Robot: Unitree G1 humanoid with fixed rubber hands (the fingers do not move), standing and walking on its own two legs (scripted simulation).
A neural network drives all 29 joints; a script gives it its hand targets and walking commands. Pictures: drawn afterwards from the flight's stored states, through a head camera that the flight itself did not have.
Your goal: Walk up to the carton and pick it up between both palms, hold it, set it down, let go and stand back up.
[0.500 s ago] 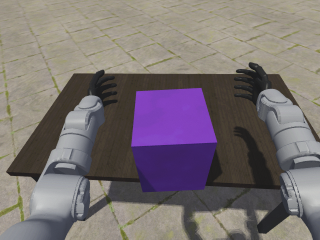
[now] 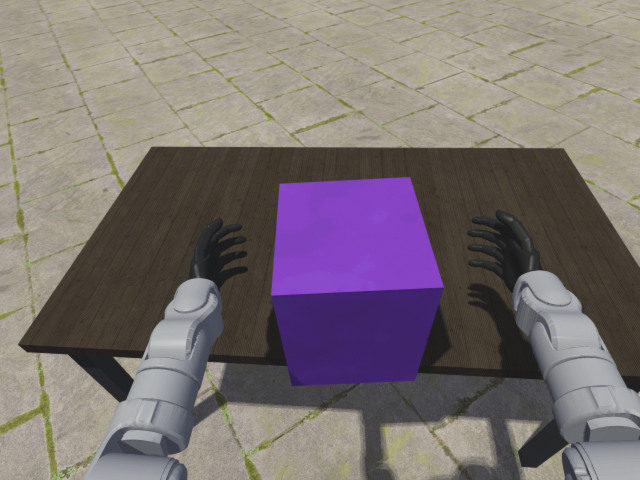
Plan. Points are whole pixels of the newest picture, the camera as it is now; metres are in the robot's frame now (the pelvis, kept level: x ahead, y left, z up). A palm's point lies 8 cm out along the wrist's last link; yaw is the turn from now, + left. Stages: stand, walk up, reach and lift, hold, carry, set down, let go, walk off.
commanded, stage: set down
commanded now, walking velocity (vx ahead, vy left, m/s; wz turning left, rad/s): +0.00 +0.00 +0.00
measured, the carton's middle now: (349, 284) +0.41 -0.02 -0.01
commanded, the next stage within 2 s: let go in 0.86 s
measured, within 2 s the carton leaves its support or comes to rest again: neither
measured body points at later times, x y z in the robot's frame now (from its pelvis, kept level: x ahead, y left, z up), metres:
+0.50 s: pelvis +0.00 +0.00 +0.00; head +0.00 -0.01 +0.45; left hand +0.29 +0.17 +0.01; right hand +0.27 -0.25 +0.00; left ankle +0.00 +0.11 -0.75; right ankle +0.03 -0.10 -0.75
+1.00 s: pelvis +0.04 +0.00 -0.01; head +0.06 +0.00 +0.44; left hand +0.25 +0.18 -0.05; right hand +0.24 -0.24 -0.05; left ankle +0.00 +0.12 -0.75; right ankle +0.03 -0.10 -0.75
